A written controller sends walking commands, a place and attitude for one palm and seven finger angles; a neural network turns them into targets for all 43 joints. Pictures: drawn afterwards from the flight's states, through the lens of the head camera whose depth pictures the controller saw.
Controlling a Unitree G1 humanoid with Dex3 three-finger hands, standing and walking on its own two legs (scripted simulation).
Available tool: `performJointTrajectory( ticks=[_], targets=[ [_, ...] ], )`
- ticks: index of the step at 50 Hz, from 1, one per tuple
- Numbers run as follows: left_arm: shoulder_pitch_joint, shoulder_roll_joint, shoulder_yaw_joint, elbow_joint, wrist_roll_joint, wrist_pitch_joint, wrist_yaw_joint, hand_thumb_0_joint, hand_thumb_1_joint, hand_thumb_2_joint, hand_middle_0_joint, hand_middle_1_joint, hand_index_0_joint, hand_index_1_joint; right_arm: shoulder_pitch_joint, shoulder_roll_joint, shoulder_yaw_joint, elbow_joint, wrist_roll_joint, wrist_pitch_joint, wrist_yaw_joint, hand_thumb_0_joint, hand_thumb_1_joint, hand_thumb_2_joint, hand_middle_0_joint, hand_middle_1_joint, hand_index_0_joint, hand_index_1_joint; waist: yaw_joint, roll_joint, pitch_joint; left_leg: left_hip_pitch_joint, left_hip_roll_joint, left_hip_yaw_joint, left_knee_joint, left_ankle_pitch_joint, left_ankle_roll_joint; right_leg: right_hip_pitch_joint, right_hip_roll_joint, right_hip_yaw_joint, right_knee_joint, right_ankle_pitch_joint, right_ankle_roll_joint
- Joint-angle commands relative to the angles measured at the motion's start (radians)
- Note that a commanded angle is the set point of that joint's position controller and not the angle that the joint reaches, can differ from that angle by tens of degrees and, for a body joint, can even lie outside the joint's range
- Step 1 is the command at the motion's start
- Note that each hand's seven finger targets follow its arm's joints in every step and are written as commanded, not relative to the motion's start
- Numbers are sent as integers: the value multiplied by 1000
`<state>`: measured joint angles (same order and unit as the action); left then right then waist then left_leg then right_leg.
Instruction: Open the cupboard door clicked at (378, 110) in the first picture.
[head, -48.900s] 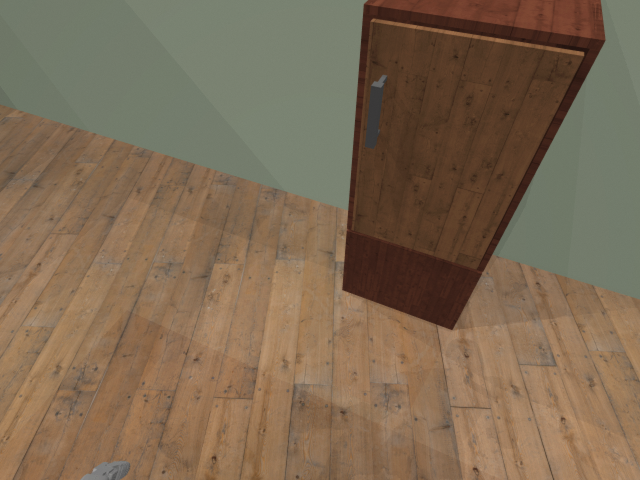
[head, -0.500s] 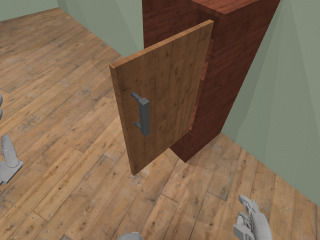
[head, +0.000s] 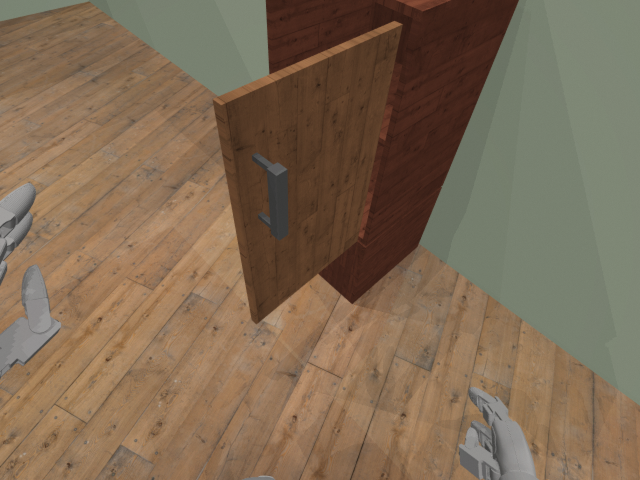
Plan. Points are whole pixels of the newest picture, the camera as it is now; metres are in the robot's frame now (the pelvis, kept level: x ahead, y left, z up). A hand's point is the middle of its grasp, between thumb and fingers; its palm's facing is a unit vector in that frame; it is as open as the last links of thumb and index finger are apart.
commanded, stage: stop stepping back and stand still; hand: left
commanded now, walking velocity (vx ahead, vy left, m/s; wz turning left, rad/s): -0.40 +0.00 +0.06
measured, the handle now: (270, 197) +0.51 +0.13 +0.03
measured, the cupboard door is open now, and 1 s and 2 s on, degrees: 92 92 92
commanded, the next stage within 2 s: let the arm hang, fingers relaxed in 0.86 s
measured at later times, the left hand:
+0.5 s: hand out of the picture +0.06 +0.25 +0.17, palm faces +0.53 -0.75 -0.39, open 7.4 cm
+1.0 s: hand out of the picture +0.05 +0.27 +0.13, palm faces +0.45 -0.76 -0.48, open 7.4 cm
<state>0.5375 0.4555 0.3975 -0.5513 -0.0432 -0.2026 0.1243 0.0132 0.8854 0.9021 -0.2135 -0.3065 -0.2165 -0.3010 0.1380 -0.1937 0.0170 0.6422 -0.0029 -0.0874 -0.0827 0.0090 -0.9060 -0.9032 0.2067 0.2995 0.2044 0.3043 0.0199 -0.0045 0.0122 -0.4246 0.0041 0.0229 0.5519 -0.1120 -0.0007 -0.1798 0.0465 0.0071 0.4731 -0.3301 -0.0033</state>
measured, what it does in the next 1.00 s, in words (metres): walks backwards: right foot, then left foot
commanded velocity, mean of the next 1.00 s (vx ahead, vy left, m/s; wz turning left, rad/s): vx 0.11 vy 0.01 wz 0.00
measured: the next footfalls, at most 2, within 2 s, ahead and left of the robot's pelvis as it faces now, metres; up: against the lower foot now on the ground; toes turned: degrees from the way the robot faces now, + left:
right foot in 0.28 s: -0.07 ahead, -0.11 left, +0.00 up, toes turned +2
left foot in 0.52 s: -0.10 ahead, +0.10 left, +0.00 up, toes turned +6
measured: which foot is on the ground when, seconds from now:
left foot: down 0.00-0.28, up 0.30-0.50, down 0.52-1.00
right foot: down 0.00-0.02, up 0.04-0.26, down 0.28-1.00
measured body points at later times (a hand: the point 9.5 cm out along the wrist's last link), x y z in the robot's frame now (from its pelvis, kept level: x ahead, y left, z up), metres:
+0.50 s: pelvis -0.12 -0.02 +0.01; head -0.14 -0.02 +0.46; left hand +0.03 +0.29 +0.19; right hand +0.02 -0.27 -0.09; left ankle -0.14 +0.11 -0.72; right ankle -0.11 -0.11 -0.73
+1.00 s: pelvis -0.14 -0.01 +0.00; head -0.15 -0.02 +0.45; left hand +0.02 +0.30 +0.16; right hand +0.02 -0.24 -0.10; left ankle -0.14 +0.10 -0.73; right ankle -0.11 -0.11 -0.73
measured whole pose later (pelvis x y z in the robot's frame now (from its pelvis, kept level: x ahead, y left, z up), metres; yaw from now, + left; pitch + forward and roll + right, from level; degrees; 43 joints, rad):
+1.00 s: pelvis -0.14 -0.01 +0.00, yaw +4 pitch -1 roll +1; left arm 0.45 0.39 0.35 -0.29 0.01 -0.19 0.12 0.01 0.89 0.90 -0.21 -0.31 -0.21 -0.30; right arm 0.25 -0.21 -0.01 0.70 -0.01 -0.16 -0.04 0.01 -0.91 -0.90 0.20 0.30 0.20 0.30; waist 0.00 0.00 -0.02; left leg -0.26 -0.02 0.04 0.55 -0.29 0.01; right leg -0.31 -0.03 -0.05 0.62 -0.27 0.00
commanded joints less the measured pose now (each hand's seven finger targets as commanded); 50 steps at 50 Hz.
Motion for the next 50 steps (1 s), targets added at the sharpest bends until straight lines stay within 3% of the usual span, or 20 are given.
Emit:
performJointTrajectory(
  ticks=[1,2,5,9,11,12,14,15,18,23,26,29,34,37,39,42,45,47,48,50],
  targets=[
    [27,205,179,-187,-29,-54,7,0,900,900,-200,-300,-200,-300,-58,-154,-62,-178,9,-52,-11,0,-900,-900,200,300,200,300,5,197,-272,481,219,-197,-211,881,79,-151,7,-3,251,43,27],
    [70,204,186,-201,-34,-56,4,0,900,900,-200,-300,-200,-300,-55,-144,-68,-185,-9,-70,3,0,-900,-900,200,300,200,300,18,267,-319,446,284,-288,-238,840,108,-159,27,36,376,-233,15],
    [84,165,169,-251,-31,-50,21,0,900,900,-200,-300,-200,-300,-32,-147,-76,-169,-10,-100,22,0,-900,-900,200,300,200,300,7,185,-273,367,285,-226,-266,508,151,-168,1,46,442,-165,16],
    [124,162,179,-236,-35,-1,52,0,900,900,-200,-300,-200,-300,-56,-148,-64,-200,-4,-84,11,0,-900,-900,200,300,200,300,-19,236,-127,0,213,-168,-490,-432,86,38,27,-77,287,-169,1],
    [105,167,181,-223,-26,5,60,0,900,900,-200,-300,-200,-300,-55,-147,-63,-203,-10,-76,-4,0,-900,-900,200,300,200,300,-20,260,-112,-81,150,-115,-472,-545,33,174,50,-132,80,-164,-17],
    [101,176,179,-211,-21,9,59,0,900,900,-200,-300,-200,-300,-54,-138,-63,-205,-9,-69,-7,0,-900,-900,200,300,200,300,-24,194,-102,-65,85,-56,-364,-507,0,168,21,-107,-73,-162,-31],
    [57,219,192,-228,-17,0,55,0,900,900,-200,-300,-200,-300,-40,-129,-69,-182,-12,-48,-10,0,-900,-900,200,300,200,300,-28,-169,-62,149,-51,-23,308,-249,-38,-338,-363,376,-423,-384,-170],
    [-42,221,207,-255,-11,-13,62,0,900,900,-200,-300,-200,-300,-35,-139,-64,-156,-33,-47,-4,0,-900,-900,200,300,200,300,-25,-135,-52,83,-22,-71,475,-239,-34,-398,-435,406,-417,-338,-210],
    [-113,125,107,-81,6,-10,54,0,900,900,-200,-300,-200,-300,8,-131,-58,-125,-6,-67,-22,0,-900,-900,200,300,200,300,-55,-118,-26,31,27,-32,399,-202,-19,-281,-295,194,-305,-263,-100],
    [-146,123,91,-66,36,-37,65,0,900,900,-200,-300,-200,-300,17,-131,-48,-118,-13,-114,-39,0,-900,-900,200,300,200,300,-26,-41,-10,177,7,47,-105,-265,44,-148,-248,168,-207,-205,-91],
    [-106,145,125,-138,23,-58,65,0,900,900,-200,-300,-200,-300,18,-165,-63,-155,-3,-124,-30,0,-900,-900,200,300,200,300,-19,86,-82,231,117,-89,-191,-70,77,-44,-119,63,7,103,-28],
    [-42,144,151,-150,20,-66,56,0,900,900,-200,-300,-200,-300,19,-143,-48,-142,0,-118,-15,0,-900,-900,200,300,200,300,-29,172,-61,130,167,-155,-254,-147,86,-36,-61,-49,109,77,0],
    [-34,121,143,-58,18,-64,55,0,900,900,-200,-300,-200,-300,13,-148,-55,-137,2,-123,-10,0,-900,-900,200,300,200,300,-30,54,4,2,138,-95,-198,-335,73,8,-74,5,16,17,-14],
    [-44,129,141,-29,14,-66,51,0,900,900,-200,-300,-200,-300,26,-131,-59,-130,-2,-112,-4,0,-900,-900,200,300,200,300,-36,-99,-10,13,20,19,54,-332,35,-75,-218,259,-170,-221,-91],
    [-79,138,141,-46,19,-68,55,0,900,900,-200,-300,-200,-300,27,-121,-58,-121,-4,-106,1,0,-900,-900,200,300,200,300,-34,-155,-35,36,12,25,170,-281,29,-81,-304,316,-217,-242,-144],
    [-75,128,137,-66,14,-66,56,0,900,900,-200,-300,-200,-300,24,-122,-48,-126,-6,-100,-2,0,-900,-900,200,300,200,300,-44,-55,-42,188,34,-6,-75,-220,39,-136,-221,139,-100,-124,-89],
    [-83,141,151,-120,18,-77,51,0,900,900,-200,-300,-200,-300,-12,-133,-45,-139,-7,-106,-11,0,-900,-900,200,300,200,300,-25,212,-12,119,192,-247,-331,-344,77,-110,-62,-24,118,-17,4],
    [-116,123,129,-117,37,-78,53,0,900,900,-200,-300,-200,-300,-12,-124,-39,-144,-7,-114,-11,0,-900,-900,200,300,200,300,-22,182,33,54,217,-243,-333,-272,89,-58,-64,-46,134,50,12],
    [-145,-129,-276,660,100,111,-94,0,900,900,-200,-300,-200,-300,-14,-292,-113,97,-16,-110,80,0,-900,-900,200,300,200,300,-67,155,90,25,158,-200,-118,103,94,-200,-100,-43,229,150,-2],
    [-120,-194,-295,730,78,207,-119,0,900,900,-200,-300,-200,-300,71,-182,-89,80,-17,-17,73,0,-900,-900,200,300,200,300,-27,44,-48,101,163,-139,-83,296,82,-136,-89,-12,169,54,-14]
  ],
)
